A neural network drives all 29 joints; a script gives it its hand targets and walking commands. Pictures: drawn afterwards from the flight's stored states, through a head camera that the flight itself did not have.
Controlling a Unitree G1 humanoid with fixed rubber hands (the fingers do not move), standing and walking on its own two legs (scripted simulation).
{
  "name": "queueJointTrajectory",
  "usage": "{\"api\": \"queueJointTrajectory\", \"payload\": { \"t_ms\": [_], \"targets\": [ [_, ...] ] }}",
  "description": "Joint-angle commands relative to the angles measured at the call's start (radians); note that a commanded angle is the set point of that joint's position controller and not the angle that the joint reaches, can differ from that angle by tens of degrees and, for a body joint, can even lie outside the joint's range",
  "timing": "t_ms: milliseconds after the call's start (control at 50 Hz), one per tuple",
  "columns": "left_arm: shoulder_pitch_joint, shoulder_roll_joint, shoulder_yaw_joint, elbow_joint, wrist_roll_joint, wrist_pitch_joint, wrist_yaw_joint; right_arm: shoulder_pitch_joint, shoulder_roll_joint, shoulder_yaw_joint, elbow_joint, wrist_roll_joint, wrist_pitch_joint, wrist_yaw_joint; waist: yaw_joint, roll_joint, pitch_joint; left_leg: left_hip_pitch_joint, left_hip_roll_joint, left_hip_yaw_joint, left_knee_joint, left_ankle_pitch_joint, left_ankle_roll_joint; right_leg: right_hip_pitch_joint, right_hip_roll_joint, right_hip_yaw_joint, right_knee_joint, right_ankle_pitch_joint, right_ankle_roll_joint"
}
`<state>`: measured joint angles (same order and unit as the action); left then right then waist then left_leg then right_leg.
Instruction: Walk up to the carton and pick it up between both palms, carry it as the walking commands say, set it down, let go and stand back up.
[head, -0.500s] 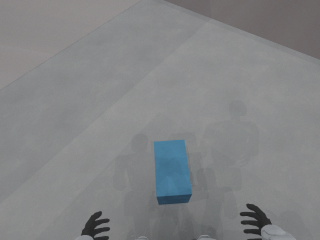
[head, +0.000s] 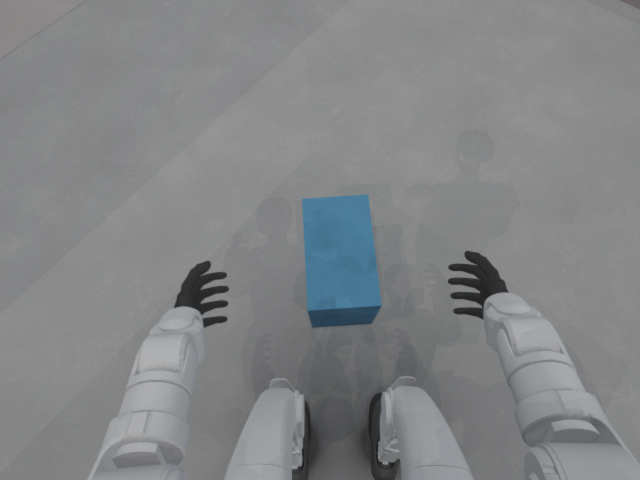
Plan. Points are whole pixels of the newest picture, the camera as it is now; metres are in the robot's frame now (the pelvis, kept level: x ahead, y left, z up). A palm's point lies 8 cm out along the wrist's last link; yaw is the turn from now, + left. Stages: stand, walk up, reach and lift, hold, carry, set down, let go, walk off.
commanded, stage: reach and lift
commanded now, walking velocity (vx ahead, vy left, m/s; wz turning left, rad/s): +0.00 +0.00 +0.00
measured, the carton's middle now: (338, 264) +0.54 +0.00 -0.57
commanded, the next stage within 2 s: none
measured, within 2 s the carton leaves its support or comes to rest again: neither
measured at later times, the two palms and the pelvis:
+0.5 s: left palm (222, 225) +0.46 +0.19 -0.13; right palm (456, 213) +0.48 -0.18 -0.13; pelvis +0.00 +0.00 -0.03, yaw +0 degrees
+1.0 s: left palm (233, 217) +0.50 +0.19 -0.19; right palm (434, 208) +0.52 -0.16 -0.19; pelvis +0.00 +0.00 -0.07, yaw +1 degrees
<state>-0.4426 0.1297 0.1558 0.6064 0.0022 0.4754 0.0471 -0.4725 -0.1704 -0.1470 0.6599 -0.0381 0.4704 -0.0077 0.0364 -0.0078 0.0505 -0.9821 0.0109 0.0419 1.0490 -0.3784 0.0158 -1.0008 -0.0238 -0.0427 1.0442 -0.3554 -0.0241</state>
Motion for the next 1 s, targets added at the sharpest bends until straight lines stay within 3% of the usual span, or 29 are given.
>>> {"api": "queueJointTrajectory", "payload": {
  "t_ms": [0,160,320,400,560,640,720,800,980],
  "targets": [
    [-0.253,0.063,0.021,-0.032,0.000,-0.026,0.016,-0.254,-0.074,-0.035,-0.028,-0.001,-0.030,-0.015,0.002,-0.001,-0.497,0.115,-0.045,-0.021,-0.155,-0.022,-0.026,0.272,0.042,0.057,-0.136,-0.042,0.000],
    [-0.470,0.058,0.064,0.079,0.007,-0.155,0.056,-0.471,-0.089,-0.076,0.077,0.014,-0.155,-0.056,-0.004,-0.017,-0.660,0.054,-0.068,-0.025,-0.111,0.064,-0.032,0.214,0.058,0.055,-0.086,0.060,0.015],
    [-0.609,0.089,0.095,0.104,0.000,-0.290,0.079,-0.639,-0.117,-0.102,0.116,0.027,-0.284,-0.077,-0.013,-0.011,-0.909,0.038,-0.087,-0.034,-0.058,0.283,-0.055,0.166,0.088,0.050,-0.023,0.289,0.019],
    [-0.671,0.108,0.102,0.130,-0.017,-0.333,0.074,-0.702,-0.115,-0.091,0.134,0.040,-0.323,-0.078,-0.008,-0.015,-0.969,-0.013,-0.094,-0.039,-0.046,0.342,-0.056,0.151,0.093,0.062,-0.006,0.356,0.021],
    [-0.860,0.132,0.150,0.201,-0.007,-0.385,0.048,-0.897,-0.124,-0.129,0.175,0.017,-0.366,-0.073,0.006,-0.024,-1.025,-0.128,-0.091,-0.041,-0.033,0.345,-0.048,0.117,0.090,0.084,0.005,0.370,0.029],
    [-0.839,0.133,0.175,0.198,0.022,-0.395,0.041,-0.866,-0.117,-0.164,0.180,-0.021,-0.376,-0.072,-0.010,-0.023,-1.120,-0.119,-0.098,-0.039,-0.020,0.430,-0.049,0.182,0.095,0.083,0.024,0.502,0.030],
    [-0.833,0.134,0.197,0.133,0.041,-0.407,0.030,-0.848,-0.103,-0.185,0.109,-0.045,-0.391,-0.065,-0.014,-0.014,-1.172,-0.123,-0.096,-0.046,-0.007,0.519,-0.042,0.192,0.093,0.091,0.042,0.604,0.030],
    [-0.818,0.126,0.213,0.117,0.054,-0.408,0.019,-0.840,-0.088,-0.193,0.078,-0.051,-0.396,-0.051,-0.009,-0.017,-1.127,-0.153,-0.091,-0.051,0.008,0.513,-0.039,0.114,0.091,0.090,0.055,0.573,0.037],
    [-0.881,0.096,0.196,0.210,0.057,-0.398,0.028,-0.903,-0.099,-0.209,0.202,-0.048,-0.397,-0.048,-0.016,-0.009,-1.005,-0.322,-0.096,-0.042,0.206,0.304,-0.063,-0.277,0.102,0.045,0.233,0.268,0.051]
  ]
}}
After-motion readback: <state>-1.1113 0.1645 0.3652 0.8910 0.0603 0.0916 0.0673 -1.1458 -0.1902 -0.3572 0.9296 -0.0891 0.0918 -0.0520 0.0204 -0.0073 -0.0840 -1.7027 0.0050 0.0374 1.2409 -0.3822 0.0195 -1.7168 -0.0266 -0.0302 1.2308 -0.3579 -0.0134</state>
